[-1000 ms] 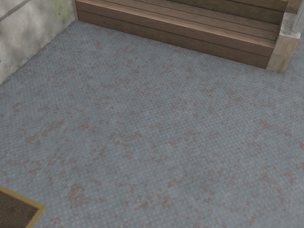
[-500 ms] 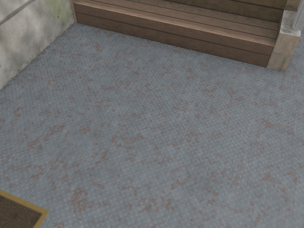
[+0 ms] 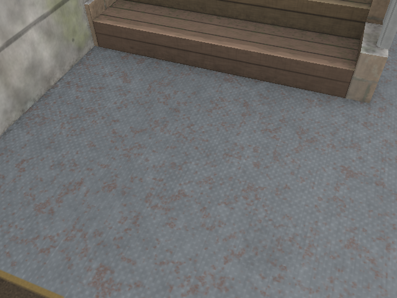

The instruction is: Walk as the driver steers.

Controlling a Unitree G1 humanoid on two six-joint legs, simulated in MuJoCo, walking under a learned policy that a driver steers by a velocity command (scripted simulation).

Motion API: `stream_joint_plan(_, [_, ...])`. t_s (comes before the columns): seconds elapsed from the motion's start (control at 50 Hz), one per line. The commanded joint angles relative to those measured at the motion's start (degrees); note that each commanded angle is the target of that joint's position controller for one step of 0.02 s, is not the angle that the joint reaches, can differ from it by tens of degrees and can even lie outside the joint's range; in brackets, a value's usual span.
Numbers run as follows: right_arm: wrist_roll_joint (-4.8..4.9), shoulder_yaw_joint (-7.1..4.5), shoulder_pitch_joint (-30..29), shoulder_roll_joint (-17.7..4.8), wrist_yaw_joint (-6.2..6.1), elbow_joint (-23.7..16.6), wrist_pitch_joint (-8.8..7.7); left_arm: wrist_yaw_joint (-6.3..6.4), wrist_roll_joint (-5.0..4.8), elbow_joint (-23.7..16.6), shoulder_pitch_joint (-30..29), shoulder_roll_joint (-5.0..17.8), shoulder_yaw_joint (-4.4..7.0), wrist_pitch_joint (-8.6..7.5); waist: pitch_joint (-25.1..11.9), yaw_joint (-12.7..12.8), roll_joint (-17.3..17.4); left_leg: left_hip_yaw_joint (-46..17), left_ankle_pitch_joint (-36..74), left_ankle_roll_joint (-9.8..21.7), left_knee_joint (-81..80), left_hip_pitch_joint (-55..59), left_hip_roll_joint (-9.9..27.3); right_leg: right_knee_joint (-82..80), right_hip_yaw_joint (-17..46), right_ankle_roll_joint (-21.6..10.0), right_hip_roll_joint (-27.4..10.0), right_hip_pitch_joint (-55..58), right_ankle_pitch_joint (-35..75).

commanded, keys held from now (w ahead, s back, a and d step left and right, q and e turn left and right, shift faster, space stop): w+shift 1.00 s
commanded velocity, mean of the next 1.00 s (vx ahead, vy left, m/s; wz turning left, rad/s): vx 0.89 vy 0.00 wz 0.00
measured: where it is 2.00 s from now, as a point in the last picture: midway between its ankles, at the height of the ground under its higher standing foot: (211, 103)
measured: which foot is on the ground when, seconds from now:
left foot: down 0.00-0.14, up 0.16-0.58, down 0.60-1.00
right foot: up 0.00-0.12, down 0.14-0.60, up 0.62-1.00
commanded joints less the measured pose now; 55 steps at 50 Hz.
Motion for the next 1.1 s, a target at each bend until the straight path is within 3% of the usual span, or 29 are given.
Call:
stream_joint_plan(0.02, [0.64, -1.78, -2.64, -8.69, 0.22, -4.14, -1.69, -0.81, 0.05, -4.68, -7.71, 3.09, 0.44, -3.2, 5.24, 0.0, 4.79, -14.83, -13.61, 7.8, -15.82, -0.42, 14.06, -7.87, 0.61, 0.37, -3.57, -8.42, 3.57])
stream_joint_plan(0.04, [0.71, -2.03, -2.99, -9.58, 0.33, -4.44, -1.58, -0.97, 0.07, -4.4, -7.16, 2.36, 0.23, -3.33, 4.86, 0.6, 5.78, -11.86, -12.55, 7.75, -15.48, -4.03, 12.39, -11.54, -1.39, 1.09, -2.1, -2.75, 4.25])
stream_joint_plan(0.06, [-3.85, -2.37, -1.03, -9.88, 1.19, -2.94, -0.86, -3.14, 4.92, -5.49, -6.06, 2.2, 0.09, -1.24, 4.08, 1.07, 6.3, -8.94, -15.83, 8.69, -15.22, -6.27, 10.14, -16.24, -5.26, 1.25, 1.29, 2.89, 1.09])
stream_joint_plan(0.12, [-2.88, -2.89, -4.26, -9.91, 1.98, -4.1, -0.27, -2.92, 4.01, -2.85, 5.78, 3.38, 0.92, 0.11, 5.09, 6.78, 2.27, -5.56, -18.0, 8.84, -4.92, -20.7, 8.8, -22.11, -9.49, 0.92, 3.94, 23.62, 6.92])
stream_joint_plan(0.14, [-3.62, -2.16, -6.39, -7.72, 2.15, -4.91, -0.59, -2.15, 4.1, 0.42, 17.15, 6.07, 1.94, -0.93, 1.55, 12.62, -5.25, -1.5, -10.66, 7.74, 12.62, -27.17, 4.81, -24.8, -3.82, -0.03, 1.17, 35.19, 1.86])
stream_joint_plan(0.16, [-3.82, 0.0, -11.63, 0.33, 2.25, -9.52, -1.31, -1.26, 5.66, 1.79, 27.07, 13.57, 2.99, -2.03, -2.23, 16.25, -23.33, 1.93, -15.12, 5.09, 39.78, -39.88, -2.21, -36.79, 24.73, -3.65, -15.93, 39.77, -24.53])
stream_joint_plan(0.18, [-2.95, -0.1, -12.11, 0.38, 2.68, -12.01, -1.71, -1.01, 5.76, 0.78, 20.55, 12.12, 1.82, -1.97, 0.63, 10.71, -18.53, -8.19, -10.28, 6.27, 50.28, -48.39, -4.55, -46.69, 47.0, -7.87, -21.09, 32.96, -36.11])
stream_joint_plan(0.2, [-2.58, -0.53, -13.25, -2.25, 3.24, -12.68, -1.81, -1.03, 4.79, -1.56, 12.22, 11.49, 1.61, -1.93, 5.45, 6.25, -10.04, -8.89, -2.21, 6.74, 53.39, -52.03, 1.19, -44.7, 40.93, -8.15, -21.93, 28.98, -32.26])
stream_joint_plan(0.22, [-2.95, -0.97, -11.38, -4.59, 3.96, -11.62, -2.02, -1.37, 3.96, -2.92, 8.66, 8.81, 1.0, -2.48, 3.85, 4.31, -4.39, -7.58, 3.7, 5.84, 51.03, -47.6, 3.94, -42.89, 32.57, -7.06, -18.41, 25.63, -23.35])
stream_joint_plan(0.26, [-4.39, -1.08, -7.57, -4.43, 4.9, -10.12, -1.08, -1.21, 3.37, -3.11, 7.29, 6.17, -0.06, -3.38, 2.49, 1.22, -5.4, -5.03, 6.13, 2.98, 47.0, -40.42, 6.57, -45.31, 22.69, -5.99, -13.37, 20.65, -15.19])
stream_joint_plan(0.38, [-3.54, -0.27, -20.59, -3.09, 5.59, -15.35, 1.27, -0.97, 2.82, -0.29, 16.26, 4.6, -0.84, -4.73, 9.7, 3.5, -3.59, 0.7, 13.56, -0.65, 35.75, -45.57, 6.1, -50.7, 10.74, -8.45, -9.24, 20.87, 3.4])
stream_joint_plan(0.48, [-2.68, 0.81, -28.32, -1.88, 5.66, -19.01, 1.15, -0.46, 2.5, 0.36, 18.14, 5.11, -1.06, -5.19, 12.05, 4.06, -4.47, 5.12, 18.9, 2.15, 17.91, -36.26, 4.12, -55.82, 3.33, -8.24, -9.74, 24.4, 22.7])
stream_joint_plan(0.52, [-2.64, 0.89, -27.96, -2.07, 5.13, -19.63, 0.89, -0.47, 2.57, 0.77, 17.86, 6.46, -1.02, -4.98, 10.54, 2.97, -5.39, 6.83, 16.38, 4.68, 13.43, -30.77, 1.93, -51.9, 0.27, -7.68, -10.3, 28.86, 40.99])
stream_joint_plan(0.56, [-2.81, 0.04, -22.38, -4.36, 4.12, -18.41, 0.74, -0.06, 3.26, 1.15, 18.02, 8.92, -0.56, -4.36, 4.64, -0.28, -8.64, 9.05, 10.39, 6.86, 13.5, -21.73, -3.12, -40.11, -1.84, -6.55, -11.32, 33.69, 71.2])
stream_joint_plan(0.58, [-2.72, -0.82, -13.92, -6.31, 3.5, -16.21, 0.57, 0.35, 3.97, 1.34, 17.71, 10.72, -0.04, -3.59, -0.06, -4.26, -10.58, 8.67, 6.13, 7.94, 14.14, -13.48, -5.17, -29.15, -2.34, -6.05, -11.83, 34.03, 79.43])
stream_joint_plan(0.6, [-2.7, -1.94, -0.38, -8.21, 2.73, -12.02, 0.33, 0.68, 4.19, 1.06, 15.94, 11.91, 0.44, -2.7, -6.08, -10.51, -10.07, 8.21, 5.05, 8.98, 11.08, 0.63, -5.97, -13.15, -3.41, -5.35, -10.87, 29.43, 77.73])
stream_joint_plan(0.62, [-3.69, -3.39, 11.11, -12.15, 1.8, -9.03, 0.12, 0.49, 4.25, -0.09, 15.25, 9.5, 0.02, -2.57, -12.48, -14.08, -6.74, -1.72, -6.5, 10.19, 12.33, 18.09, 2.5, 6.45, -2.7, -5.33, -7.69, 14.96, 59.7])
stream_joint_plan(0.64, [-5.28, -4.57, 11.77, -16.82, 1.85, -7.9, -0.15, -1.5, 2.14, -2.6, 19.53, -0.8, -1.97, -3.29, -16.59, -6.7, 12.24, -33.28, -32.0, 14.81, 1.99, 30.33, 18.21, 28.0, 0.5, -3.64, 3.67, -8.73, 4.08])
stream_joint_plan(0.66, [-3.77, -4.29, 8.27, -14.44, 2.85, -8.01, -0.29, -1.57, 1.62, -3.89, 15.66, 4.13, -0.93, -4.54, -16.68, -6.41, 10.23, -50.21, -35.33, 14.2, -9.35, 28.14, 19.23, 34.04, 9.66, -5.81, 4.94, -15.71, -0.64])
stream_joint_plan(0.68, [-3.82, -3.68, 2.34, -11.06, 3.0, -7.99, -0.8, -1.25, 1.31, -5.99, 9.42, 5.98, -0.4, -4.77, -6.12, -3.91, 5.18, -39.56, -26.84, 13.0, -9.04, 20.09, 17.71, 34.31, 7.95, -6.36, 0.93, -19.97, 5.97])
stream_joint_plan(0.7, [-3.61, -2.76, 0.49, -6.97, 3.18, -7.74, -1.45, -1.33, 1.84, -6.57, 6.71, 5.61, -0.79, -4.93, -2.43, -2.86, -2.12, -31.31, -16.74, 12.61, -9.08, 11.48, 16.43, 31.17, 7.14, -6.34, -1.63, -17.91, 9.92])
stream_joint_plan(0.74, [-3.54, -1.27, -1.19, -2.96, 2.76, -6.17, -2.26, -2.19, 3.76, -7.26, 7.24, 2.68, -1.5, -3.49, 0.83, 2.26, -1.9, -21.81, -11.3, 10.39, -11.36, -1.07, 12.3, 25.98, 7.35, -5.07, -4.42, -12.24, 10.75])
stream_joint_plan(0.78, [-2.56, -0.74, 0.5, -2.35, 2.43, -4.71, -3.18, -3.26, 4.47, -8.75, 4.9, 0.89, -2.19, -1.82, 4.7, 3.78, -0.3, -17.3, -10.38, 10.31, -14.85, -6.27, 10.67, 22.53, 6.54, -3.26, -6.33, -13.64, 10.41])
stream_joint_plan(0.84, [-1.94, -0.66, 4.39, -3.94, 2.53, -4.05, -4.09, -3.87, 4.72, -13.37, -5.56, 2.13, -2.92, -0.98, 10.35, 2.44, -1.01, -10.14, -0.96, 10.36, -19.66, -8.02, 7.93, 12.86, 2.16, -1.18, -7.7, -20.92, 17.45])
stream_joint_plan(0.92, [-0.79, -0.29, 9.38, -4.44, 2.54, -3.31, -5.14, -4.85, 3.49, -17.42, -16.17, 1.29, -4.5, -1.82, 12.23, -0.35, -1.13, -2.02, 23.4, 8.07, -23.94, -8.92, 5.13, -10.83, -4.69, -1.71, -4.06, -9.64, 31.96])
stream_joint_plan(1.0, [-1.19, -0.51, 12.02, -8.53, 1.78, -2.08, -4.82, -3.73, 3.17, -18.26, -16.9, 4.09, -4.12, -1.95, 7.88, 0.2, 1.88, 1.42, 58.84, 5.73, -18.24, 10.63, 7.87, -19.73, -7.37, -4.68, 1.84, -5.79, 31.44])
stream_joint_plan(1.04, [-2.79, -1.14, 11.25, -11.41, 0.75, -1.79, -3.4, -2.61, 3.23, -16.35, -7.84, 7.55, -2.67, -1.88, 0.49, 5.37, 5.77, 1.72, 74.72, 4.98, -3.8, 16.41, 9.86, -19.66, -6.64, -6.12, 5.92, 3.61, 22.23])
stream_joint_plan(1.08, [-3.91, -1.63, 7.33, -12.09, -0.05, -2.44, -1.76, -0.73, 3.54, -9.6, 14.89, 12.4, -0.12, -1.43, -9.55, 16.23, 6.0, 2.82, 66.36, 4.98, 26.29, 8.21, 8.9, -20.74, -3.2, -8.45, 3.96, 26.06, 14.08])
stream_joint_plan(1.1, [-4.31, -0.55, 7.22, -5.83, 0.52, -4.29, -2.01, 0.17, 4.54, -8.06, 22.8, 17.06, 1.25, -1.25, -14.97, 15.88, -3.75, 1.94, 27.88, 5.81, 49.53, -6.02, 3.15, -16.99, 11.22, -9.13, -9.3, 38.61, 0.83])
Next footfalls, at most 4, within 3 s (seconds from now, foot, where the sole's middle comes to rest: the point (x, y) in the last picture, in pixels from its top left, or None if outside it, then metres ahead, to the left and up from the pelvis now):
0.14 right None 0.11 -0.16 -0.78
0.60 left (198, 294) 0.56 0.04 -0.78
1.08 right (232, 183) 1.02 -0.11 -0.78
1.52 left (189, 113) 1.48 0.06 -0.78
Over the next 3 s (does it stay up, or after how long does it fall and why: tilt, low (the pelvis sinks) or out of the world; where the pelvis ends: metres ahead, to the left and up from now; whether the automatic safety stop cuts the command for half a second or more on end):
stays up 1.60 -0.08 0.00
